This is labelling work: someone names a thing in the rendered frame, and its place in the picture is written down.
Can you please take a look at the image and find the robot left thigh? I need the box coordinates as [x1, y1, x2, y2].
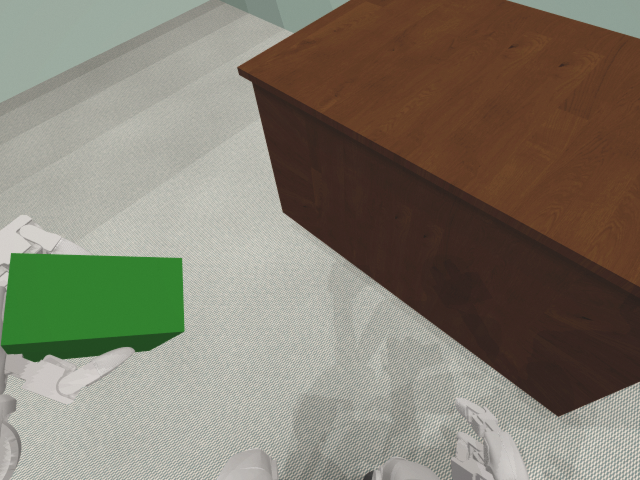
[217, 449, 279, 480]

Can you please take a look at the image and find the table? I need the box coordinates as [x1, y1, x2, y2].
[237, 0, 640, 417]

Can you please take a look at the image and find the robot left forearm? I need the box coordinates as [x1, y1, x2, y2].
[0, 394, 21, 480]

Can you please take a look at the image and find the robot right thigh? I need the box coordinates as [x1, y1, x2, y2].
[372, 459, 440, 480]

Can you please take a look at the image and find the sponge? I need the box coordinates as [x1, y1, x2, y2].
[1, 253, 185, 362]

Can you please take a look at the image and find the robot thigh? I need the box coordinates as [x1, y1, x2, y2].
[217, 449, 279, 480]
[372, 459, 440, 480]

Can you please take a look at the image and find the robot left hand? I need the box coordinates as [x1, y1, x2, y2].
[0, 215, 135, 405]

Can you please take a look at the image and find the robot right hand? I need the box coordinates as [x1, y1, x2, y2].
[451, 397, 530, 480]

